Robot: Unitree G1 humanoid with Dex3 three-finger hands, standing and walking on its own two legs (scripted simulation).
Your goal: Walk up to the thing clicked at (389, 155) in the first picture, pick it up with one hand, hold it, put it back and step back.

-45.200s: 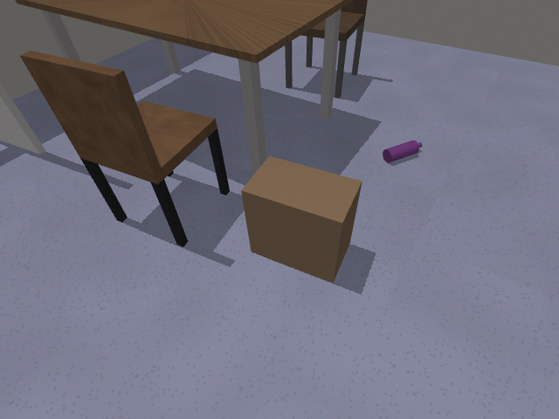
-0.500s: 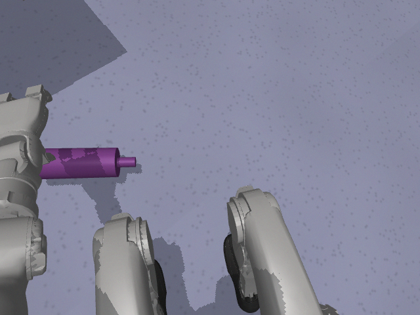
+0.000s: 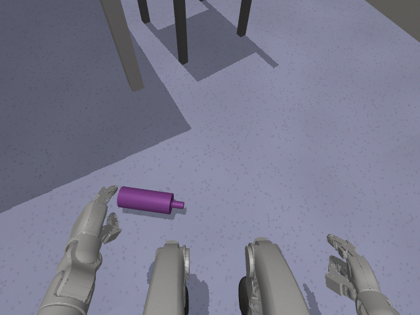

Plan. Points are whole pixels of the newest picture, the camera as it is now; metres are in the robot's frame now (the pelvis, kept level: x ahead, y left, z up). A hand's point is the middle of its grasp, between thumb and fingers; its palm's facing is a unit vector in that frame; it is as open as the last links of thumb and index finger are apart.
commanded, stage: home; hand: left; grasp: from above
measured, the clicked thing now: (152, 201) +0.49 +0.22 -0.50
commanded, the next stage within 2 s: none
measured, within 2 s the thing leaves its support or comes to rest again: neither
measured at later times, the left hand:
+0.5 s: hand (85, 249) +0.24 +0.19 +0.10, palm faces +0.09 -0.97 -0.21, open 7.4 cm
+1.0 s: hand (80, 264) +0.22 +0.18 +0.12, palm faces +0.10 -0.98 -0.20, open 7.4 cm
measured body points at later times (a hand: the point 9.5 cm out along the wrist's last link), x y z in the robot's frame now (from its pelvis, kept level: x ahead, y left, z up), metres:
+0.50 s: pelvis +0.06 +0.00 +0.16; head +0.10 +0.01 +0.61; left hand +0.23 +0.24 +0.12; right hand +0.21 -0.24 +0.08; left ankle +0.07 +0.12 -0.51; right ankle +0.08 -0.13 -0.51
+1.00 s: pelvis +0.07 -0.01 +0.17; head +0.09 +0.00 +0.62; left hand +0.21 +0.23 +0.14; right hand +0.25 -0.24 +0.11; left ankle +0.07 +0.12 -0.51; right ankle +0.08 -0.13 -0.51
